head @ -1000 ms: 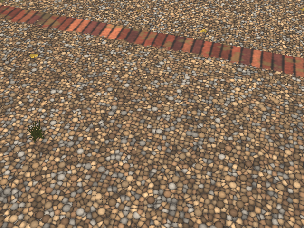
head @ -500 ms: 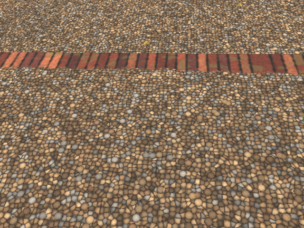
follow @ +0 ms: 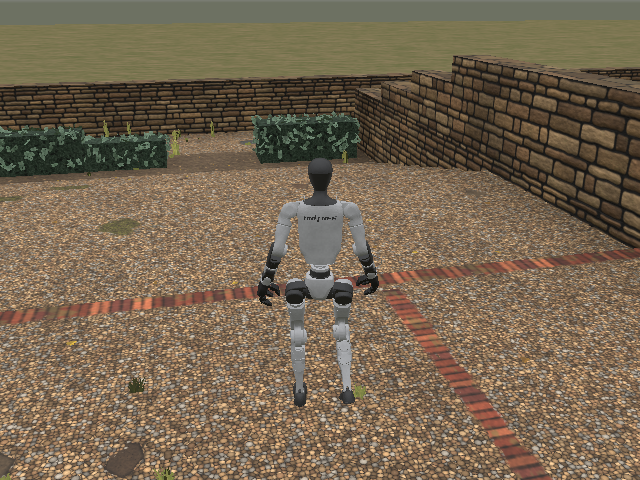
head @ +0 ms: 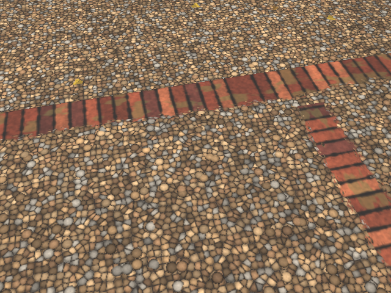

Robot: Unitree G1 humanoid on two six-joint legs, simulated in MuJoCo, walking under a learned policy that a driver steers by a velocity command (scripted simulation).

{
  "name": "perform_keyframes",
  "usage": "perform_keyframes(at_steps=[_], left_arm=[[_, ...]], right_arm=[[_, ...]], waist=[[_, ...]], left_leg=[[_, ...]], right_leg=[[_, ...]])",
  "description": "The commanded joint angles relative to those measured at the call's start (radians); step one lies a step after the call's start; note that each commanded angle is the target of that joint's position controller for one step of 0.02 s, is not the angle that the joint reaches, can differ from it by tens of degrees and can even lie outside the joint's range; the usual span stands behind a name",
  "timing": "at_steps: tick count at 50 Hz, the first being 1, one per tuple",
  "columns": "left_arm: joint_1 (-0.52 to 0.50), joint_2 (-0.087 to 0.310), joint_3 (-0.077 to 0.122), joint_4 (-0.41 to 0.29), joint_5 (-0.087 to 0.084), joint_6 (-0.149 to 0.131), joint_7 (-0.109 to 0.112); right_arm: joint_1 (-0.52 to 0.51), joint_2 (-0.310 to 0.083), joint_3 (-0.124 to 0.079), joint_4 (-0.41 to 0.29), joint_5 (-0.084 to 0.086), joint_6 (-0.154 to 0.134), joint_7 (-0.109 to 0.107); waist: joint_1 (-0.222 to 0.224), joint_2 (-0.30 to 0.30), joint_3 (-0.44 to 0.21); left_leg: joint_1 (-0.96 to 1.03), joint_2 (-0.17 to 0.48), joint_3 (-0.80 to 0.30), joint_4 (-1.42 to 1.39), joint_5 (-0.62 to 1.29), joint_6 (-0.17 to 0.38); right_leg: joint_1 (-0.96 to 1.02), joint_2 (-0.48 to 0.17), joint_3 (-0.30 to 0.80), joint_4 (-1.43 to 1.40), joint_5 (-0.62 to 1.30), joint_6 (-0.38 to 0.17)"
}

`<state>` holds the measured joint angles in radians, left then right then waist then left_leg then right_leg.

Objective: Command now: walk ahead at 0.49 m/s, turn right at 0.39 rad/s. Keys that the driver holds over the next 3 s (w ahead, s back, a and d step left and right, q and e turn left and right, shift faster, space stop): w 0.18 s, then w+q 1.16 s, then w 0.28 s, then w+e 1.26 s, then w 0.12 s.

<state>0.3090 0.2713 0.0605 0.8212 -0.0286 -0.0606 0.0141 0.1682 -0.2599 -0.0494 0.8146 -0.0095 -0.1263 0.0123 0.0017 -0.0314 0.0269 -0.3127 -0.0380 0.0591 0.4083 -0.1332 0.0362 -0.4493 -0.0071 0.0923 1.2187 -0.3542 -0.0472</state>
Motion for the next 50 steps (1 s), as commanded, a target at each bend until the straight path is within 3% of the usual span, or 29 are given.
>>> perform_keyframes(at_steps=[1, 4, 6, 9, 12, 14, 15, 16, 17, 18, 19, 20, 21, 22, 24, 26, 31, 35, 39, 42, 43, 44, 45, 46, 47, 48, 49, 50], left_arm=[[0.049, 0.016, 0.006, -0.063, -0.002, -0.003, -0.005], [-0.049, 0.013, -0.005, -0.111, 0.018, -0.003, -0.006], [-0.110, 0.013, -0.013, -0.131, 0.023, -0.013, -0.016], [-0.217, 0.010, -0.023, -0.157, 0.017, -0.026, -0.030], [-0.309, 0.031, -0.021, -0.200, 0.008, -0.032, -0.040], [-0.303, 0.062, -0.010, -0.210, 0.005, -0.041, -0.046], [-0.254, 0.080, 0.001, -0.199, 0.008, -0.046, -0.046], [-0.143, 0.117, 0.023, -0.165, 0.013, -0.048, -0.040], [0.032, 0.181, 0.052, -0.126, 0.023, -0.047, -0.028], [0.162, 0.294, 0.078, -0.115, 0.048, -0.036, -0.015], [0.198, 0.248, 0.064, -0.105, 0.049, -0.036, -0.022], [0.135, 0.172, 0.042, -0.108, 0.039, -0.041, -0.026], [0.055, 0.125, 0.026, -0.115, 0.028, -0.044, -0.030], [-0.019, 0.083, 0.014, -0.116, 0.027, -0.048, -0.035], [-0.084, 0.052, 0.011, -0.105, 0.036, -0.061, -0.039], [-0.083, 0.061, 0.019, -0.082, 0.042, -0.074, -0.033], [-0.037, 0.097, 0.035, -0.033, 0.046, -0.068, -0.006], [0.005, 0.135, 0.046, -0.008, 0.036, -0.054, 0.007], [0.050, 0.154, 0.054, 0.019, 0.019, -0.028, 0.008], [0.024, 0.198, 0.063, 0.014, 0.009, -0.009, 0.013], [0.010, 0.211, 0.066, 0.010, 0.007, 0.000, 0.016], [-0.009, 0.213, 0.064, 0.004, 0.001, 0.005, 0.018], [0.001, 0.179, 0.050, -0.018, 0.021, -0.004, 0.020], [0.085, 0.020, 0.004, -0.074, 0.046, -0.037, 0.006], [-0.029, 0.104, 0.013, -0.097, 0.005, -0.082, -0.008], [-0.109, 0.133, 0.022, -0.125, -0.025, -0.097, -0.013], [-0.112, 0.125, 0.018, -0.118, -0.008, -0.103, -0.006], [-0.106, 0.130, 0.026, -0.105, 0.021, -0.099, 0.002]], right_arm=[[0.054, -0.079, -0.019, -0.008, 0.001, -0.016, 0.009], [0.076, -0.123, -0.032, 0.019, 0.012, -0.021, 0.010], [0.085, -0.143, -0.036, 0.027, 0.017, -0.011, 0.005], [0.124, -0.164, -0.035, 0.042, 0.028, 0.005, 0.002], [0.198, -0.178, -0.032, 0.072, 0.043, 0.022, 0.004], [0.202, -0.194, -0.035, 0.079, 0.045, 0.035, 0.001], [0.188, -0.203, -0.035, 0.078, 0.046, 0.042, -0.002], [0.183, -0.192, -0.029, 0.076, 0.042, 0.045, -0.004], [0.173, -0.145, -0.011, 0.061, 0.029, 0.042, -0.004], [0.246, -0.027, 0.023, 0.027, 0.011, 0.026, -0.002], [0.287, -0.044, 0.021, 0.040, 0.039, 0.011, -0.003], [0.226, -0.134, -0.008, 0.033, 0.067, 0.010, -0.005], [0.169, -0.137, -0.012, 0.017, 0.063, 0.016, -0.009], [0.144, -0.124, -0.016, 0.017, 0.049, 0.027, -0.014], [0.165, -0.093, -0.022, 0.022, 0.042, 0.058, -0.013], [0.161, -0.060, -0.022, 0.015, 0.045, 0.077, -0.009], [0.045, -0.043, -0.023, -0.040, 0.034, 0.085, 0.002], [-0.101, -0.026, -0.011, -0.097, 0.027, 0.081, 0.030], [-0.195, -0.028, -0.007, -0.159, 0.032, 0.080, 0.054], [-0.145, -0.066, -0.028, -0.180, 0.035, 0.085, 0.061], [-0.049, -0.099, -0.047, -0.163, 0.039, 0.087, 0.058], [0.111, -0.155, -0.080, -0.123, 0.040, 0.087, 0.048], [0.256, -0.250, -0.117, -0.089, 0.037, 0.098, 0.023], [0.205, -0.345, -0.121, -0.105, 0.034, 0.087, 0.018], [0.250, -0.268, -0.099, -0.125, 0.025, 0.074, 0.023], [0.218, -0.207, -0.083, -0.112, 0.021, 0.061, 0.027], [0.149, -0.168, -0.071, -0.124, 0.032, 0.056, 0.026], [0.077, -0.135, -0.062, -0.141, 0.029, 0.056, 0.025]], waist=[[0.008, 0.095, -0.047], [0.005, 0.070, -0.012], [-0.009, 0.067, -0.009], [-0.047, 0.083, 0.007], [-0.073, 0.101, 0.029], [-0.047, 0.117, 0.025], [-0.007, 0.120, 0.004], [0.051, 0.109, -0.059], [0.130, 0.070, -0.178], [0.127, -0.177, -0.335], [0.127, -0.244, -0.425], [0.114, -0.146, -0.274], [0.084, -0.113, -0.184], [0.051, -0.076, -0.121], [-0.001, -0.100, -0.065], [-0.019, -0.064, -0.042], [-0.001, -0.028, 0.012], [0.050, -0.006, 0.061], [0.074, -0.008, 0.088], [0.015, -0.058, 0.014], [-0.042, -0.071, -0.044], [-0.131, -0.053, -0.129], [-0.184, 0.061, -0.212], [-0.039, 0.289, -0.289], [-0.122, 0.175, -0.387], [-0.117, 0.132, -0.245], [-0.069, 0.056, -0.164], [-0.025, 0.035, -0.118]], left_leg=[[0.156, 0.274, -0.284, -0.256, 0.042, 0.192], [0.157, 0.291, -0.224, -0.297, 0.127, 0.220], [0.171, 0.272, -0.167, -0.301, 0.164, 0.207], [0.155, 0.236, -0.089, -0.280, 0.170, 0.171], [0.199, 0.267, -0.133, -0.245, 0.123, 0.157], [0.238, 0.295, -0.168, -0.196, 0.117, 0.140], [0.235, 0.291, -0.168, -0.141, 0.164, 0.124], [0.209, 0.250, -0.139, -0.010, 0.279, 0.098], [0.084, 0.188, -0.089, 0.231, 0.238, 0.058], [-0.272, 0.054, -0.015, 0.631, -0.163, -0.013], [-0.410, 0.015, -0.157, 0.840, -0.447, -0.015], [-0.484, 0.066, -0.194, 0.914, -0.383, -0.003], [-0.483, 0.111, -0.169, 0.893, -0.288, 0.003], [-0.443, 0.143, -0.163, 0.846, -0.213, -0.002], [-0.343, 0.176, -0.165, 0.787, -0.118, -0.008], [-0.342, 0.173, -0.167, 0.771, -0.062, -0.013], [-0.430, 0.159, -0.177, 0.554, 0.123, -0.022], [-0.429, 0.152, -0.095, 0.372, 0.198, -0.006], [-0.447, 0.137, -0.030, 0.281, 0.097, 0.031], [-0.277, 0.050, 0.061, 0.263, -0.050, 0.085], [-0.150, 0.004, 0.085, 0.252, -0.086, 0.110], [0.088, -0.043, 0.085, 0.175, -0.025, 0.148], [0.394, 0.076, -0.135, 0.137, -0.011, 0.205], [0.667, 0.322, -0.724, 0.021, -0.154, 0.383], [0.703, 0.377, -0.903, -0.122, -0.228, 0.403], [0.617, 0.350, -0.745, -0.129, -0.139, 0.350], [0.461, 0.300, -0.604, -0.119, -0.036, 0.308], [0.320, 0.256, -0.504, -0.124, 0.063, 0.277]], right_leg=[[-0.163, -0.101, 0.031, -0.032, 0.049, -0.001], [-0.234, -0.125, 0.015, -0.188, 0.125, 0.012], [-0.233, -0.133, -0.016, -0.317, 0.237, 0.018], [-0.158, -0.101, -0.077, -0.498, 0.350, 0.022], [-0.122, -0.073, -0.088, -0.602, 0.320, 0.019], [-0.073, -0.053, -0.088, -0.666, 0.268, 0.002], [0.013, -0.033, -0.102, -0.707, 0.265, -0.009], [0.179, -0.007, -0.118, -0.734, 0.255, -0.028], [0.438, -0.088, -0.041, -0.715, 0.267, -0.070], [0.804, -0.369, 0.329, -0.744, 0.221, -0.183], [0.823, -0.452, 0.625, -0.889, 0.100, -0.257], [0.705, -0.415, 0.495, -0.905, 0.071, -0.213], [0.578, -0.372, 0.343, -0.924, 0.111, -0.178], [0.464, -0.323, 0.235, -0.961, 0.162, -0.156], [0.329, -0.266, 0.086, -1.033, 0.242, -0.129], [0.302, -0.258, -0.008, -1.063, 0.364, -0.134], [0.351, -0.259, -0.151, -1.089, 0.422, -0.129], [0.405, -0.276, -0.232, -1.094, 0.411, -0.115], [0.528, -0.304, -0.280, -1.031, 0.491, -0.096], [0.558, -0.301, -0.324, -0.857, 0.936, -0.066], [0.545, -0.289, -0.337, -0.716, 1.076, -0.054], [0.462, -0.250, -0.359, -0.502, 1.061, -0.023], [0.196, -0.202, -0.354, -0.184, 0.703, 0.029], [-0.235, 0.014, -0.214, 0.146, -0.227, 0.084], [-0.336, 0.019, 0.003, 0.233, -0.236, 0.063], [-0.414, -0.027, 0.002, 0.199, -0.134, 0.039], [-0.368, -0.075, -0.001, 0.109, -0.043, 0.027], [-0.291, -0.106, -0.005, 0.026, 0.007, 0.032]])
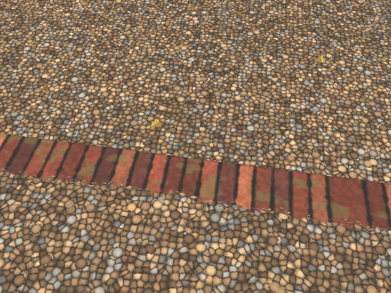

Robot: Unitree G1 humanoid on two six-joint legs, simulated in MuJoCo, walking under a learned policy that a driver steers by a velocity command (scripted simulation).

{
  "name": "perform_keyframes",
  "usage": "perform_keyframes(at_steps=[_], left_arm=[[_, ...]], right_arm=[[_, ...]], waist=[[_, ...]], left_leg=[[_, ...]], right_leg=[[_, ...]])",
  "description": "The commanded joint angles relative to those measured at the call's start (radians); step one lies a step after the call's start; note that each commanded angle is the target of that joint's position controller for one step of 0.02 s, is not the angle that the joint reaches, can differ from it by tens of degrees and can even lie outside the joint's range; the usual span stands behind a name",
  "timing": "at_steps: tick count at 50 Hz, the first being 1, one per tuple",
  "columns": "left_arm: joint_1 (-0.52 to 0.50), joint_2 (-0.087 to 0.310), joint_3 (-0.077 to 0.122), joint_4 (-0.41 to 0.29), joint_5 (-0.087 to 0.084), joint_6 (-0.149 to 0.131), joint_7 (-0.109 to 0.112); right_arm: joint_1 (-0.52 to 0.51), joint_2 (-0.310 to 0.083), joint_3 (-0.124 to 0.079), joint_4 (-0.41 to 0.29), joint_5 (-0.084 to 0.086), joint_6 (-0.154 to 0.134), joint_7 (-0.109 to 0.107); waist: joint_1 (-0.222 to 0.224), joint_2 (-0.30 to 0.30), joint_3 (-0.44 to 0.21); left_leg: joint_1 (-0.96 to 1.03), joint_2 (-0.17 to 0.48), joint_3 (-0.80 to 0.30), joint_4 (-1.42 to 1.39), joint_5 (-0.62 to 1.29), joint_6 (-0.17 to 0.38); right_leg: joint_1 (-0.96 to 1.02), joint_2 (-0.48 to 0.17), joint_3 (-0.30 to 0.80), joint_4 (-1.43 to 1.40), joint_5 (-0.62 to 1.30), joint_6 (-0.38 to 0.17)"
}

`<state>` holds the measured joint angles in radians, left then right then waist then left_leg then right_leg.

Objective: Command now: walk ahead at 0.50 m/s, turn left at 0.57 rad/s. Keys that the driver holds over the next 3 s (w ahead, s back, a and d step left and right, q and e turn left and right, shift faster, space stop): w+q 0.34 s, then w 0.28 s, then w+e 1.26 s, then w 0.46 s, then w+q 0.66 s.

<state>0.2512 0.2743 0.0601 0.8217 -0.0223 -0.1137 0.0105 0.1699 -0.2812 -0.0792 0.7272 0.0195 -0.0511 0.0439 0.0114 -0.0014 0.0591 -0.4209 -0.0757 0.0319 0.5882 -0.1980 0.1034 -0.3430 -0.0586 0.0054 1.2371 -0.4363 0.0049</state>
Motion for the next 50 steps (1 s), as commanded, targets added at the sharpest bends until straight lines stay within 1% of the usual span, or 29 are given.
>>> perform_keyframes(at_steps=[1, 5, 10, 13, 15, 17, 18, 19, 20, 21, 22, 23, 24, 25, 27, 29, 32, 35, 38, 40, 42, 43, 44, 45, 46, 47, 48, 49, 50], left_arm=[[-0.024, 0.136, 0.034, -0.101, 0.024, -0.032, 0.005], [-0.064, 0.089, 0.027, -0.136, 0.042, 0.006, 0.006], [-0.259, 0.050, 0.005, -0.190, 0.032, 0.000, -0.009], [-0.327, 0.072, 0.009, -0.216, 0.018, -0.012, -0.025], [-0.330, 0.096, 0.018, -0.224, 0.016, -0.022, -0.034], [-0.276, 0.119, 0.030, -0.218, 0.013, -0.033, -0.036], [-0.187, 0.133, 0.041, -0.194, 0.017, -0.038, -0.033], [-0.070, 0.166, 0.054, -0.175, 0.034, -0.043, -0.028], [0.077, 0.230, 0.070, -0.159, 0.052, -0.041, -0.022], [0.150, 0.241, 0.077, -0.109, 0.038, -0.028, -0.036], [0.126, 0.150, 0.055, -0.120, 0.013, -0.023, -0.037], [0.068, 0.110, 0.041, -0.127, 0.012, -0.012, -0.033], [0.019, 0.101, 0.033, -0.131, 0.024, -0.005, -0.033], [-0.007, 0.083, 0.025, -0.127, 0.031, -0.003, -0.033], [-0.020, 0.068, 0.018, -0.115, 0.031, -0.008, -0.034], [-0.002, 0.094, 0.024, -0.096, 0.021, -0.012, -0.033], [0.026, 0.135, 0.033, -0.074, 0.012, -0.004, -0.027], [0.072, 0.155, 0.034, -0.052, -0.002, 0.013, -0.023], [0.131, 0.169, 0.036, -0.030, -0.009, 0.028, -0.020], [0.138, 0.178, 0.038, -0.024, -0.012, 0.039, -0.014], [0.125, 0.175, 0.036, -0.024, -0.010, 0.048, -0.009], [0.118, 0.137, 0.023, -0.031, -0.001, 0.045, -0.010], [0.112, 0.055, -0.006, -0.067, 0.029, 0.041, -0.009], [0.230, 0.014, -0.017, -0.088, -0.006, 0.026, -0.007], [0.188, 0.119, 0.010, -0.068, -0.025, 0.027, -0.004], [0.116, 0.145, 0.021, -0.084, -0.025, 0.031, -0.006], [0.090, 0.130, 0.022, -0.084, -0.017, 0.039, -0.004], [0.075, 0.119, 0.025, -0.089, -0.007, 0.049, -0.006], [0.085, 0.100, 0.026, -0.091, -0.009, 0.060, -0.010]], right_arm=[[0.039, -0.088, -0.022, -0.073, -0.010, -0.020, -0.011], [0.073, -0.132, -0.032, -0.068, -0.006, -0.028, -0.033], [0.155, -0.143, -0.035, -0.046, 0.006, -0.013, -0.054], [0.199, -0.148, -0.035, -0.031, 0.010, -0.005, -0.058], [0.210, -0.142, -0.034, -0.028, 0.012, 0.002, -0.063], [0.188, -0.146, -0.038, -0.035, 0.008, 0.009, -0.067], [0.166, -0.129, -0.032, -0.042, 0.005, 0.010, -0.066], [0.159, -0.083, -0.014, -0.052, -0.003, 0.005, -0.061], [0.233, -0.027, 0.004, -0.067, -0.009, 0.000, -0.061], [0.351, -0.020, 0.015, -0.060, 0.016, -0.009, -0.061], [0.301, -0.109, -0.002, -0.041, 0.025, -0.009, -0.060], [0.184, -0.139, -0.008, -0.060, 0.016, -0.007, -0.059], [0.117, -0.128, -0.007, -0.079, -0.001, -0.009, -0.058], [0.090, -0.111, -0.008, -0.088, -0.009, -0.013, -0.053], [0.120, -0.074, -0.002, -0.082, -0.003, -0.011, -0.045], [0.100, -0.049, 0.007, -0.089, -0.009, -0.008, -0.044], [-0.001, -0.024, 0.023, -0.117, -0.018, -0.018, -0.041], [-0.099, -0.015, 0.030, -0.135, -0.013, -0.032, -0.032], [-0.171, -0.035, 0.024, -0.156, -0.002, -0.044, -0.020], [-0.169, -0.061, 0.014, -0.162, 0.001, -0.053, -0.014], [-0.056, -0.099, -0.008, -0.129, -0.003, -0.059, -0.019], [0.068, -0.144, -0.029, -0.103, -0.015, -0.062, -0.029], [0.247, -0.226, -0.049, -0.086, -0.033, -0.056, -0.043], [0.271, -0.254, -0.052, -0.066, -0.039, -0.044, -0.034], [0.241, -0.162, -0.031, -0.068, -0.025, -0.044, -0.031], [0.191, -0.116, -0.015, -0.067, -0.016, -0.045, -0.030], [0.126, -0.088, -0.004, -0.068, -0.020, -0.047, -0.026], [0.080, -0.061, 0.002, -0.063, -0.023, -0.049, -0.023], [0.053, -0.055, 0.002, -0.056, -0.030, -0.054, -0.023]], waist=[[-0.002, 0.014, -0.136], [0.011, 0.019, -0.099], [-0.065, 0.081, -0.068], [-0.091, 0.098, -0.061], [-0.083, 0.105, -0.064], [-0.047, 0.140, -0.074], [0.002, 0.143, -0.109], [0.055, 0.114, -0.211], [0.068, -0.051, -0.365], [0.036, -0.343, -0.426], [0.060, -0.211, -0.304], [0.071, -0.109, -0.172], [0.052, -0.049, -0.101], [0.028, -0.043, -0.061], [-0.009, -0.094, -0.069], [-0.011, -0.095, -0.064], [0.016, -0.068, -0.053], [0.048, -0.071, -0.037], [0.068, -0.080, -0.030], [0.046, -0.096, -0.036], [-0.028, -0.095, -0.087], [-0.089, -0.071, -0.172], [-0.154, 0.092, -0.337], [-0.094, 0.357, -0.417], [-0.112, 0.215, -0.304], [-0.105, 0.161, -0.195], [-0.072, 0.106, -0.143], [-0.047, 0.110, -0.095], [-0.022, 0.130, -0.076]], left_leg=[[0.343, 0.262, -0.421, -0.327, 0.196, 0.198], [0.204, 0.217, -0.320, -0.365, 0.361, 0.201], [0.177, 0.149, -0.274, -0.334, 0.238, 0.126], [0.224, 0.180, -0.346, -0.292, 0.173, 0.116], [0.288, 0.205, -0.412, -0.237, 0.148, 0.106], [0.318, 0.217, -0.461, -0.179, 0.189, 0.090], [0.316, 0.191, -0.441, -0.113, 0.265, 0.070], [0.264, 0.141, -0.388, 0.056, 0.288, 0.038], [0.014, 0.032, -0.282, 0.371, 0.075, -0.024], [-0.256, -0.030, -0.222, 0.617, -0.396, -0.068], [-0.358, 0.033, -0.257, 0.721, -0.345, -0.072], [-0.376, 0.066, -0.217, 0.732, -0.256, -0.073], [-0.349, 0.095, -0.190, 0.694, -0.192, -0.071], [-0.318, 0.125, -0.182, 0.638, -0.151, -0.069], [-0.243, 0.158, -0.148, 0.559, -0.119, -0.070], [-0.246, 0.171, -0.116, 0.475, -0.091, -0.083], [-0.242, 0.183, -0.088, 0.280, 0.041, -0.097], [-0.153, 0.142, -0.059, 0.085, 0.167, -0.113], [-0.100, 0.110, -0.059, -0.014, 0.188, -0.117], [-0.044, 0.101, -0.071, -0.074, 0.148, -0.100], [0.152, 0.081, -0.050, -0.143, 0.127, -0.066], [0.354, 0.139, -0.092, -0.135, 0.132, -0.031], [0.632, 0.364, -0.315, -0.110, 0.145, 0.033], [0.787, 0.521, -0.703, -0.231, -0.093, 0.161], [0.697, 0.484, -0.682, -0.276, -0.224, 0.140], [0.588, 0.449, -0.533, -0.292, -0.199, 0.108], [0.479, 0.404, -0.432, -0.321, -0.108, 0.089], [0.399, 0.368, -0.349, -0.354, -0.036, 0.084], [0.337, 0.348, -0.280, -0.385, 0.022, 0.076]], right_leg=[[-0.329, -0.075, 0.089, -0.037, 0.123, -0.015], [-0.291, -0.056, 0.052, -0.212, 0.228, 0.041], [-0.233, 0.024, 0.035, -0.594, 0.512, 0.052], [-0.201, 0.052, 0.049, -0.691, 0.522, 0.041], [-0.184, 0.061, 0.068, -0.742, 0.464, 0.022], [-0.112, 0.066, 0.066, -0.767, 0.377, -0.008], [0.001, 0.072, 0.039, -0.810, 0.395, -0.034], [0.210, -0.003, 0.089, -0.792, 0.409, -0.085], [0.560, -0.200, 0.359, -0.774, 0.357, -0.195], [0.725, -0.345, 0.756, -0.892, 0.123, -0.302], [0.646, -0.327, 0.748, -0.932, -0.074, -0.273], [0.502, -0.286, 0.595, -0.949, -0.040, -0.237], [0.369, -0.247, 0.492, -0.972, 0.069, -0.226], [0.285, -0.209, 0.417, -0.997, 0.167, -0.222], [0.212, -0.162, 0.318, -1.035, 0.277, -0.219], [0.193, -0.158, 0.256, -1.063, 0.373, -0.239], [0.190, -0.148, 0.188, -1.086, 0.448, -0.241], [0.165, -0.114, 0.140, -1.071, 0.460, -0.218], [0.196, -0.140, 0.175, -1.033, 0.429, -0.208], [0.227, -0.162, 0.220, -0.989, 0.399, -0.188], [0.203, -0.134, 0.211, -0.878, 0.472, -0.151], [0.129, -0.075, 0.166, -0.704, 0.480, -0.115], [-0.065, 0.011, 0.087, -0.363, 0.194, -0.066], [-0.360, 0.089, 0.078, -0.106, -0.173, -0.037], [-0.446, 0.036, 0.136, 0.012, -0.121, -0.032], [-0.473, 0.006, 0.125, 0.024, -0.027, -0.035], [-0.432, -0.026, 0.111, 0.004, 0.050, -0.028], [-0.408, -0.048, 0.111, -0.037, 0.103, -0.021], [-0.361, -0.067, 0.111, -0.057, 0.139, -0.016]])
Over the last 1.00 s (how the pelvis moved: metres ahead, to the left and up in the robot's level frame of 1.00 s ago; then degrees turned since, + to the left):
0.52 0.02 -0.01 21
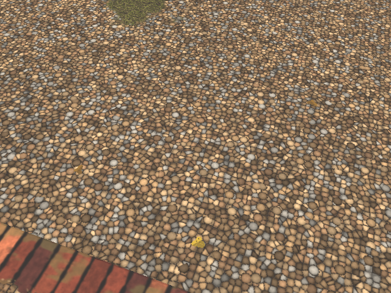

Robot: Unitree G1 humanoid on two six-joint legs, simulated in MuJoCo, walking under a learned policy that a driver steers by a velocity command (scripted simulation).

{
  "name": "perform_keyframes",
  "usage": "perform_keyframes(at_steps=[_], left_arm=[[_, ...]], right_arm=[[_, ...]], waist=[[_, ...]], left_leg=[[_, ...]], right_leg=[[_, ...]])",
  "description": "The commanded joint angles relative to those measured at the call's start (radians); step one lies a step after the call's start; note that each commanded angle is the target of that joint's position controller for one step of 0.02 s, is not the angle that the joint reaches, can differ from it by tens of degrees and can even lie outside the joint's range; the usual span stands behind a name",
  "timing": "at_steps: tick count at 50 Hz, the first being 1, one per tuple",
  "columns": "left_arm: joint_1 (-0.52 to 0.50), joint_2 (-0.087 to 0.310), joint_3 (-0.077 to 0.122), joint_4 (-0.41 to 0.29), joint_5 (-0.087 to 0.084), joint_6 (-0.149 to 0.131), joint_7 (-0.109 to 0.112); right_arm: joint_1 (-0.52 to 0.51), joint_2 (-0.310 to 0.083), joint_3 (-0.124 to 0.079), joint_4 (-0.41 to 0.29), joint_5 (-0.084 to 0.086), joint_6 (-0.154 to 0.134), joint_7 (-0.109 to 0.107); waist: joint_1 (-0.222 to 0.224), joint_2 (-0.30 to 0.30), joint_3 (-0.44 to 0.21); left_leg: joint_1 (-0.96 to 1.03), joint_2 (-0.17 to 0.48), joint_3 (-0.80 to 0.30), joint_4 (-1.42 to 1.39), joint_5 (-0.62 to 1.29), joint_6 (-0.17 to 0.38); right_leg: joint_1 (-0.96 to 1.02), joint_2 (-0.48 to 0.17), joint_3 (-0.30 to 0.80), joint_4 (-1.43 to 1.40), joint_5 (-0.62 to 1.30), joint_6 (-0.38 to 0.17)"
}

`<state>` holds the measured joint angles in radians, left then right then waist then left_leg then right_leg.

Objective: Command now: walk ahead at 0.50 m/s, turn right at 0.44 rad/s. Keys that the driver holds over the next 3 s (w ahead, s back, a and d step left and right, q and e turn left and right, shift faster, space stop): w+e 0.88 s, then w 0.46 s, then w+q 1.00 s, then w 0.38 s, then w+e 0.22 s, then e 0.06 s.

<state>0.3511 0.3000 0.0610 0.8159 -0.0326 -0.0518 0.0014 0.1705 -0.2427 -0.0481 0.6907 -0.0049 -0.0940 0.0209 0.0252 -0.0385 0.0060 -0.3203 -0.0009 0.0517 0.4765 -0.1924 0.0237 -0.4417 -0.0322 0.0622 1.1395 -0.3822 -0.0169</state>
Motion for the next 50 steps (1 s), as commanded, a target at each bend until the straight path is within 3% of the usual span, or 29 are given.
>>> perform_keyframes(at_steps=[1, 4, 7, 10, 14, 16, 17, 18, 19, 20, 21, 22, 23, 24, 25, 27, 31, 33, 34, 36, 39, 42, 44, 45, 46, 47, 48, 49, 50], left_arm=[[-0.015, 0.056, 0.023, -0.087, 0.000, 0.008, -0.004], [-0.062, 0.036, 0.021, -0.118, 0.007, 0.023, -0.005], [-0.127, 0.019, 0.013, -0.143, 0.009, 0.021, -0.018], [-0.244, 0.009, 0.004, -0.185, 0.013, 0.013, -0.041], [-0.320, 0.028, 0.008, -0.238, 0.009, 0.015, -0.060], [-0.280, 0.062, 0.025, -0.244, 0.013, 0.017, -0.067], [-0.211, 0.089, 0.041, -0.231, 0.014, 0.021, -0.065], [-0.080, 0.128, 0.065, -0.199, 0.012, 0.024, -0.060], [0.086, 0.191, 0.099, -0.153, 0.009, 0.031, -0.045], [0.047, 0.321, 0.118, -0.167, -0.003, 0.029, -0.029], [0.081, 0.268, 0.095, -0.213, -0.001, 0.009, -0.035], [0.072, 0.194, 0.072, -0.201, 0.010, -0.005, -0.043], [0.021, 0.177, 0.066, -0.197, 0.009, -0.014, -0.043], [-0.049, 0.142, 0.054, -0.208, 0.011, -0.015, -0.041], [-0.098, 0.117, 0.045, -0.224, 0.024, -0.015, -0.035], [-0.133, 0.109, 0.041, -0.233, 0.020, -0.017, -0.029], [-0.079, 0.160, 0.057, -0.205, 0.021, -0.016, 0.000], [-0.024, 0.152, 0.056, -0.182, 0.013, -0.017, 0.016], [-0.013, 0.145, 0.054, -0.171, 0.003, -0.012, 0.022], [0.005, 0.146, 0.055, -0.158, 0.004, -0.005, 0.025], [0.029, 0.134, 0.056, -0.138, -0.002, 0.002, 0.029], [0.030, 0.129, 0.060, -0.135, 0.001, 0.014, 0.041], [0.034, 0.112, 0.057, -0.130, 0.006, 0.026, 0.045], [0.051, 0.065, 0.040, -0.123, 0.009, 0.023, 0.035], [0.094, -0.008, 0.013, -0.126, 0.018, 0.019, 0.020], [0.299, -0.052, -0.003, -0.100, 0.011, 0.005, 0.015], [0.318, 0.019, -0.003, -0.116, -0.029, -0.006, 0.021], [0.121, 0.113, 0.018, -0.124, -0.032, -0.008, 0.034], [-0.039, 0.145, 0.028, -0.157, -0.011, -0.006, 0.042]], right_arm=[[0.041, -0.092, -0.033, -0.011, -0.006, -0.018, -0.001], [0.050, -0.122, -0.047, 0.020, -0.009, -0.030, -0.010], [0.065, -0.148, -0.056, 0.048, -0.008, -0.024, -0.021], [0.094, -0.182, -0.065, 0.070, 0.000, -0.013, -0.030], [0.136, -0.217, -0.079, 0.101, 0.022, 0.006, -0.030], [0.112, -0.244, -0.088, 0.096, 0.026, 0.014, -0.033], [0.086, -0.260, -0.092, 0.086, 0.034, 0.017, -0.037], [0.066, -0.261, -0.092, 0.080, 0.043, 0.023, -0.037], [0.078, -0.234, -0.081, 0.075, 0.039, 0.020, -0.038], [0.243, -0.090, -0.033, 0.039, -0.022, 0.008, -0.026], [0.178, -0.122, -0.024, 0.017, 0.000, -0.031, -0.013], [0.031, -0.204, -0.047, -0.017, 0.047, -0.049, -0.007], [-0.002, -0.187, -0.039, -0.032, 0.045, -0.056, -0.012], [0.009, -0.185, -0.040, -0.017, 0.017, -0.053, -0.021], [0.032, -0.194, -0.046, -0.009, 0.001, -0.042, -0.023], [0.049, -0.185, -0.050, -0.001, 0.001, -0.016, -0.021], [-0.046, -0.122, -0.025, -0.019, -0.017, -0.006, -0.015], [-0.113, -0.148, -0.033, -0.033, -0.009, -0.018, -0.005], [-0.161, -0.139, -0.028, -0.047, -0.008, -0.022, -0.001], [-0.231, -0.109, -0.015, -0.064, -0.006, -0.029, 0.011], [-0.264, -0.120, -0.018, -0.082, 0.006, -0.036, 0.030], [-0.242, -0.142, -0.025, -0.081, 0.016, -0.039, 0.032], [-0.124, -0.156, -0.043, -0.043, 0.019, -0.043, 0.023], [-0.018, -0.175, -0.055, -0.011, 0.007, -0.047, 0.020], [0.140, -0.211, -0.062, 0.019, -0.011, -0.049, 0.020], [0.236, -0.260, -0.073, 0.041, -0.009, -0.040, 0.022], [0.318, -0.313, -0.096, 0.109, 0.032, -0.022, 0.032], [0.232, -0.189, -0.070, 0.066, 0.021, -0.020, 0.024], [0.144, -0.149, -0.048, 0.049, 0.001, -0.017, 0.016]], waist=[[-0.025, 0.165, -0.013], [-0.018, 0.113, 0.012], [-0.033, 0.098, 0.029], [-0.074, 0.080, 0.061], [-0.090, 0.089, 0.080], [-0.047, 0.106, 0.043], [-0.003, 0.130, -0.003], [0.073, 0.120, -0.064], [0.150, 0.067, -0.142], [0.010, -0.264, -0.209], [0.063, -0.215, -0.405], [0.106, -0.098, -0.284], [0.067, -0.036, -0.181], [0.021, 0.020, -0.120], [-0.017, 0.004, -0.103], [-0.049, 0.008, -0.078], [-0.022, 0.012, -0.049], [0.007, -0.004, -0.034], [0.018, -0.004, -0.006], [0.049, -0.011, 0.013], [0.056, -0.035, 0.012], [0.045, -0.072, 0.018], [-0.003, -0.072, -0.012], [-0.044, -0.031, -0.083], [-0.084, 0.100, -0.236], [-0.022, 0.334, -0.319], [-0.046, 0.418, -0.338], [-0.100, 0.180, -0.168], [-0.109, 0.065, -0.041]], left_leg=[[0.204, 0.265, -0.252, -0.296, 0.072, 0.158], [0.192, 0.273, -0.141, -0.326, 0.215, 0.173], [0.215, 0.260, -0.038, -0.333, 0.257, 0.160], [0.235, 0.259, 0.041, -0.332, 0.262, 0.140], [0.332, 0.292, 0.093, -0.281, 0.303, 0.117], [0.360, 0.307, 0.124, -0.179, 0.560, 0.097], [0.361, 0.293, 0.144, -0.078, 0.733, 0.082], [0.326, 0.263, 0.171, 0.106, 0.823, 0.061], [0.173, 0.211, 0.189, 0.377, 0.685, 0.023], [-0.314, 0.053, 0.151, 0.771, -0.277, -0.048], [-0.452, -0.035, -0.103, 0.926, -0.447, -0.044], [-0.531, 0.015, -0.148, 0.929, -0.340, -0.015], [-0.519, 0.052, -0.142, 0.851, -0.251, -0.001], [-0.456, 0.089, -0.144, 0.774, -0.198, -0.009], [-0.368, 0.117, -0.156, 0.709, -0.162, -0.016], [-0.292, 0.121, -0.149, 0.604, -0.135, -0.031], [-0.270, 0.088, -0.122, 0.398, 0.116, -0.074], [-0.340, 0.080, -0.159, 0.291, 0.267, -0.072], [-0.309, 0.063, -0.154, 0.181, 0.330, -0.072], [-0.204, 0.026, -0.133, 0.066, 0.431, -0.067], [-0.169, 0.010, -0.171, 0.004, 0.402, -0.047], [-0.167, 0.025, -0.209, -0.052, 0.262, -0.034], [-0.035, 0.041, -0.184, -0.110, 0.230, -0.006], [0.148, 0.076, -0.183, -0.081, 0.261, 0.018], [0.474, 0.200, -0.294, 0.055, 0.316, 0.043], [0.732, 0.355, -0.617, 0.077, 0.432, 0.156], [0.768, 0.470, -0.910, -0.081, -0.093, 0.270], [0.607, 0.396, -0.800, -0.164, -0.274, 0.234], [0.429, 0.349, -0.671, -0.195, -0.223, 0.199]], right_leg=[[-0.241, -0.098, 0.048, 0.031, 0.108, 0.011], [-0.280, -0.103, 0.057, -0.038, 0.197, 0.028], [-0.283, -0.097, 0.038, -0.203, 0.336, 0.026], [-0.252, -0.081, -0.022, -0.369, 0.430, 0.009], [-0.233, -0.064, -0.074, -0.462, 0.341, -0.031], [-0.140, -0.027, -0.113, -0.444, 0.298, -0.073], [-0.044, 0.012, -0.141, -0.444, 0.239, -0.097], [0.127, 0.065, -0.172, -0.493, 0.237, -0.130], [0.395, 0.081, -0.134, -0.549, 0.285, -0.172], [0.772, -0.192, 0.380, -0.582, 0.244, -0.345], [0.858, -0.300, 0.789, -0.797, 0.022, -0.447], [0.786, -0.276, 0.676, -0.850, 0.074, -0.373], [0.646, -0.243, 0.560, -0.842, 0.161, -0.337], [0.505, -0.214, 0.461, -0.834, 0.282, -0.311], [0.393, -0.189, 0.393, -0.845, 0.379, -0.301], [0.282, -0.153, 0.334, -0.887, 0.406, -0.301], [0.203, -0.101, 0.224, -0.880, 0.509, -0.277], [0.260, -0.091, 0.242, -0.857, 0.421, -0.252], [0.222, -0.063, 0.221, -0.857, 0.336, -0.231], [0.148, -0.044, 0.220, -0.831, 0.227, -0.206], [0.176, -0.053, 0.308, -0.729, 0.115, -0.195], [0.273, -0.065, 0.396, -0.620, 0.119, -0.179], [0.281, -0.043, 0.388, -0.493, 0.153, -0.147], [0.225, 0.011, 0.330, -0.322, 0.140, -0.117], [0.021, 0.076, 0.228, -0.014, -0.153, -0.078], [-0.269, 0.165, 0.193, 0.299, -0.374, -0.014], [-0.467, 0.101, 0.137, 0.416, -0.257, 0.007], [-0.500, 0.053, 0.142, 0.387, -0.117, -0.001], [-0.472, 0.031, 0.111, 0.337, -0.017, -0.006]])
Over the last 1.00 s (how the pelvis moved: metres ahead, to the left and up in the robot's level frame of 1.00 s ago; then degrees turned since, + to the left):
0.52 0.09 0.01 10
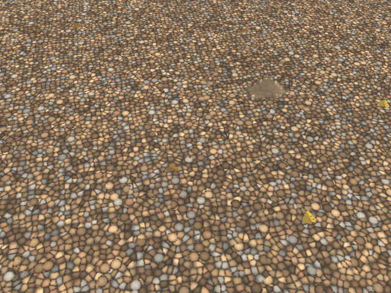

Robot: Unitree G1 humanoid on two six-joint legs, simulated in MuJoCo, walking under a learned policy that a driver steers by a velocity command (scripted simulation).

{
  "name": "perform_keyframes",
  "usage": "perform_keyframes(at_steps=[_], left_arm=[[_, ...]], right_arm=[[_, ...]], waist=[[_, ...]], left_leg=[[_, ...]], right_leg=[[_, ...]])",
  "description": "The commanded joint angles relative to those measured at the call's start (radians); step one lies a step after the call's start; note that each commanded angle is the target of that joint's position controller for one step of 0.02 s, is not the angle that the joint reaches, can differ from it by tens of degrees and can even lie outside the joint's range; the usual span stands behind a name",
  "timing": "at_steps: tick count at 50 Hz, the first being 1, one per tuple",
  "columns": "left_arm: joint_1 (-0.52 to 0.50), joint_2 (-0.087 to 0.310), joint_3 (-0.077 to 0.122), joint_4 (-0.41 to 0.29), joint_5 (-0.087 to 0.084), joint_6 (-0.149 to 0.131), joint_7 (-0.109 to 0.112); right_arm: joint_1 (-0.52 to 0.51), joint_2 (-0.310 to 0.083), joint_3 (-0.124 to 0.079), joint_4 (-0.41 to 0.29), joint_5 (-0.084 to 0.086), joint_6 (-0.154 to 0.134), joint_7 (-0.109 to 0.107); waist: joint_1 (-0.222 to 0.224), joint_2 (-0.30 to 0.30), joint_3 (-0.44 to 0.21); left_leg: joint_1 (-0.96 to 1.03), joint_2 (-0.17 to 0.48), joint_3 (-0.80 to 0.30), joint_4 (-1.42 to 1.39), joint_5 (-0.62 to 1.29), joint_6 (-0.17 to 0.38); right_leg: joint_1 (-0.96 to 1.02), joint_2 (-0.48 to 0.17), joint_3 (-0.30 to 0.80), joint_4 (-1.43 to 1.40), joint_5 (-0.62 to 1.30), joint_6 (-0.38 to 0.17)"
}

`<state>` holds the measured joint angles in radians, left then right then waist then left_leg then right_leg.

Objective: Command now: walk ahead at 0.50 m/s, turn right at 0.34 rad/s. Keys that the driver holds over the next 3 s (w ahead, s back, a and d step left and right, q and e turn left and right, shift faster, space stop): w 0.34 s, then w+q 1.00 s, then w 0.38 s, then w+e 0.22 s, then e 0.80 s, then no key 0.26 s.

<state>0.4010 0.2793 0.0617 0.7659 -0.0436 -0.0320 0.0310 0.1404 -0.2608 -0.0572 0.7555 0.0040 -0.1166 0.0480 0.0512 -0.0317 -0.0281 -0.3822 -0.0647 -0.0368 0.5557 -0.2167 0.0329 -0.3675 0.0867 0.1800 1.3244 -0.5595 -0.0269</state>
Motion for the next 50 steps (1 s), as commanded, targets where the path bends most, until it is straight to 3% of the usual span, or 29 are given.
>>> perform_keyframes(at_steps=[1, 2, 3, 4, 5, 7, 10, 13, 16, 18, 19, 20, 21, 22, 23, 24, 25, 26, 28, 30, 33, 37, 42, 45, 46, 47, 48, 49, 50], left_arm=[[-0.136, 0.144, 0.026, -0.126, 0.016, -0.024, 0.015], [-0.132, 0.121, 0.023, -0.131, 0.030, -0.027, 0.011], [-0.115, 0.111, 0.027, -0.123, 0.032, -0.030, 0.002], [-0.104, 0.084, 0.022, -0.117, 0.034, -0.033, -0.005], [-0.114, 0.069, 0.018, -0.123, 0.041, -0.035, -0.010], [-0.187, 0.029, 0.003, -0.149, 0.050, -0.039, -0.018], [-0.295, -0.009, -0.014, -0.176, 0.041, -0.046, -0.033], [-0.405, -0.007, -0.016, -0.204, 0.031, -0.052, -0.051], [-0.477, 0.010, -0.012, -0.235, 0.026, -0.058, -0.068], [-0.452, 0.041, 0.000, -0.237, 0.029, -0.063, -0.073], [-0.368, 0.070, 0.016, -0.218, 0.033, -0.065, -0.070], [-0.204, 0.121, 0.039, -0.172, 0.039, -0.065, -0.061], [0.008, 0.208, 0.062, -0.136, 0.058, -0.061, -0.043], [0.025, 0.228, 0.062, -0.114, 0.049, -0.054, -0.049], [0.034, 0.134, 0.043, -0.115, 0.045, -0.046, -0.044], [-0.045, 0.113, 0.031, -0.112, 0.040, -0.046, -0.039], [-0.117, 0.093, 0.024, -0.110, 0.043, -0.049, -0.041], [-0.167, 0.067, 0.018, -0.107, 0.049, -0.056, -0.047], [-0.218, 0.045, 0.018, -0.091, 0.055, -0.075, -0.054], [-0.233, 0.057, 0.024, -0.066, 0.057, -0.090, -0.054], [-0.206, 0.084, 0.034, -0.026, 0.062, -0.093, -0.040], [-0.177, 0.119, 0.040, 0.007, 0.055, -0.082, -0.026], [-0.092, 0.163, 0.055, 0.058, 0.032, -0.050, -0.021], [-0.110, 0.203, 0.065, 0.059, 0.019, -0.029, -0.016], [-0.124, 0.213, 0.067, 0.056, 0.017, -0.020, -0.012], [-0.133, 0.204, 0.061, 0.051, 0.016, -0.014, -0.007], [-0.109, 0.156, 0.040, 0.028, 0.044, -0.022, -0.005], [-0.026, 0.024, -0.003, -0.022, 0.066, -0.054, -0.024], [-0.153, 0.119, 0.013, -0.027, 0.026, -0.089, -0.037]], right_arm=[[0.133, -0.125, -0.028, -0.018, -0.022, 0.000, -0.013], [0.106, -0.107, -0.023, -0.007, -0.022, -0.004, -0.018], [0.102, -0.083, -0.015, 0.001, -0.019, -0.010, -0.022], [0.111, -0.084, -0.015, 0.013, -0.017, -0.013, -0.024], [0.126, -0.099, -0.018, 0.024, -0.009, -0.013, -0.028], [0.159, -0.122, -0.023, 0.044, -0.002, -0.003, -0.038], [0.207, -0.138, -0.021, 0.072, 0.013, 0.014, -0.048], [0.282, -0.149, -0.017, 0.105, 0.021, 0.026, -0.051], [0.318, -0.159, -0.018, 0.129, 0.019, 0.043, -0.051], [0.315, -0.175, -0.022, 0.132, 0.020, 0.055, -0.054], [0.303, -0.184, -0.023, 0.129, 0.022, 0.059, -0.056], [0.274, -0.183, -0.019, 0.116, 0.017, 0.060, -0.056], [0.245, -0.147, -0.003, 0.072, -0.009, 0.052, -0.056], [0.410, -0.026, 0.034, 0.082, 0.001, 0.035, -0.046], [0.334, -0.153, -0.001, 0.095, 0.026, 0.026, -0.043], [0.233, -0.180, -0.015, 0.055, 0.044, 0.025, -0.043], [0.187, -0.159, -0.014, 0.047, 0.038, 0.029, -0.048], [0.177, -0.145, -0.018, 0.047, 0.024, 0.039, -0.051], [0.233, -0.092, -0.015, 0.062, 0.026, 0.069, -0.055], [0.219, -0.076, -0.018, 0.051, 0.024, 0.088, -0.059], [0.144, -0.078, -0.021, 0.019, 0.017, 0.091, -0.058], [0.018, -0.058, -0.009, -0.020, 0.014, 0.077, -0.031], [-0.127, -0.063, -0.002, -0.105, 0.015, 0.080, 0.000], [-0.090, -0.098, -0.019, -0.129, 0.014, 0.085, 0.012], [0.002, -0.128, -0.038, -0.113, 0.016, 0.088, 0.011], [0.167, -0.182, -0.071, -0.071, 0.020, 0.090, 0.001], [0.319, -0.284, -0.106, -0.040, 0.024, 0.100, -0.022], [0.268, -0.358, -0.108, -0.055, 0.028, 0.087, -0.020], [0.289, -0.260, -0.081, -0.079, 0.021, 0.074, -0.015]], waist=[[-0.110, 0.077, 0.052], [-0.073, 0.107, 0.061], [-0.046, 0.135, 0.057], [-0.040, 0.161, 0.040], [-0.037, 0.145, 0.039], [-0.060, 0.124, 0.033], [-0.098, 0.112, 0.036], [-0.138, 0.100, 0.066], [-0.140, 0.101, 0.090], [-0.102, 0.121, 0.057], [-0.045, 0.131, 0.000], [0.039, 0.122, -0.098], [0.116, 0.016, -0.264], [0.038, -0.236, -0.417], [0.086, -0.114, -0.341], [0.066, -0.088, -0.165], [0.028, -0.030, -0.079], [-0.006, -0.026, -0.022], [-0.062, -0.062, 0.007], [-0.080, -0.049, 0.040], [-0.069, -0.024, 0.060], [-0.026, -0.006, 0.087], [0.023, 0.002, 0.130], [-0.027, -0.043, 0.072], [-0.084, -0.052, 0.014], [-0.172, -0.029, -0.072], [-0.217, 0.117, -0.173], [-0.092, 0.316, -0.280], [-0.176, 0.170, -0.314]], left_leg=[[0.362, 0.389, -0.528, -0.288, -0.046, 0.206], [0.294, 0.348, -0.449, -0.291, 0.067, 0.198], [0.253, 0.290, -0.344, -0.305, 0.141, 0.166], [0.251, 0.273, -0.298, -0.312, 0.251, 0.164], [0.245, 0.264, -0.244, -0.325, 0.361, 0.167], [0.255, 0.260, -0.182, -0.348, 0.488, 0.173], [0.259, 0.223, -0.100, -0.368, 0.480, 0.142], [0.303, 0.243, -0.094, -0.380, 0.400, 0.137], [0.415, 0.291, -0.106, -0.335, 0.449, 0.135], [0.447, 0.297, -0.107, -0.250, 0.648, 0.120], [0.424, 0.281, -0.096, -0.157, 0.798, 0.107], [0.324, 0.235, -0.070, 0.015, 0.812, 0.082], [0.078, 0.162, -0.040, 0.327, 0.472, 0.048], [-0.261, 0.029, -0.046, 0.635, -0.358, 0.006], [-0.345, 0.069, -0.124, 0.722, -0.360, 0.007], [-0.388, 0.107, -0.092, 0.714, -0.260, 0.002], [-0.352, 0.145, -0.068, 0.671, -0.179, -0.007], [-0.317, 0.168, -0.063, 0.633, -0.131, -0.015], [-0.214, 0.195, -0.068, 0.606, -0.074, -0.028], [-0.227, 0.202, -0.075, 0.579, -0.026, -0.041], [-0.303, 0.203, -0.095, 0.470, 0.123, -0.050], [-0.269, 0.187, -0.028, 0.237, 0.300, -0.038], [-0.325, 0.168, 0.035, 0.100, 0.201, 0.007], [-0.204, 0.095, 0.117, 0.082, 0.035, 0.060], [-0.074, 0.049, 0.148, 0.068, 0.005, 0.086], [0.167, 0.001, 0.151, 0.006, 0.064, 0.123], [0.482, 0.151, -0.105, -0.014, 0.103, 0.192], [0.760, 0.368, -0.675, -0.151, -0.115, 0.379], [0.773, 0.390, -0.747, -0.257, -0.167, 0.357]], right_leg=[[-0.505, -0.112, 0.001, 0.104, 0.202, 0.005], [-0.456, -0.142, 0.011, 0.021, 0.226, 0.001], [-0.394, -0.163, 0.005, -0.084, 0.280, -0.004], [-0.381, -0.165, -0.037, -0.111, 0.289, 0.000], [-0.376, -0.175, -0.058, -0.201, 0.338, 0.014], [-0.361, -0.178, -0.106, -0.363, 0.409, 0.036], [-0.281, -0.152, -0.150, -0.607, 0.577, 0.034], [-0.242, -0.121, -0.174, -0.732, 0.651, 0.024], [-0.269, -0.109, -0.174, -0.792, 0.570, -0.008], [-0.164, -0.079, -0.190, -0.829, 0.487, -0.040], [-0.011, -0.055, -0.208, -0.856, 0.489, -0.064], [0.249, -0.080, -0.187, -0.862, 0.550, -0.102], [0.602, -0.294, 0.034, -0.804, 0.637, -0.173], [0.877, -0.528, 0.444, -0.873, 0.477, -0.311], [0.789, -0.489, 0.450, -0.940, 0.340, -0.271], [0.629, -0.452, 0.291, -0.986, 0.367, -0.227], [0.476, -0.405, 0.193, -1.034, 0.422, -0.205], [0.365, -0.371, 0.120, -1.080, 0.448, -0.194], [0.225, -0.339, 0.019, -1.162, 0.458, -0.184], [0.171, -0.339, -0.063, -1.203, 0.514, -0.187], [0.204, -0.334, -0.159, -1.215, 0.587, -0.179], [0.238, -0.311, -0.284, -1.215, 0.624, -0.144], [0.419, -0.373, -0.328, -1.154, 0.671, -0.126], [0.481, -0.384, -0.367, -0.989, 1.058, -0.092], [0.467, -0.369, -0.388, -0.848, 1.206, -0.076], [0.377, -0.326, -0.418, -0.631, 1.205, -0.042], [0.108, -0.274, -0.424, -0.303, 0.841, 0.010], [-0.302, -0.060, -0.269, -0.007, -0.028, 0.060], [-0.402, -0.085, -0.091, 0.057, -0.027, 0.035]])
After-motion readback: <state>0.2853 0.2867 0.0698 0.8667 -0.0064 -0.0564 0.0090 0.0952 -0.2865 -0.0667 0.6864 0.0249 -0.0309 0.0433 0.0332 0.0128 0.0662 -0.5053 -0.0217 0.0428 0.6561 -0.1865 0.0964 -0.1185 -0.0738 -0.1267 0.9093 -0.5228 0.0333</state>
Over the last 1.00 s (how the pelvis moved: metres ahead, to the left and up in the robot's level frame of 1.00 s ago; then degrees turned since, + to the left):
0.54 -0.13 -0.06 -34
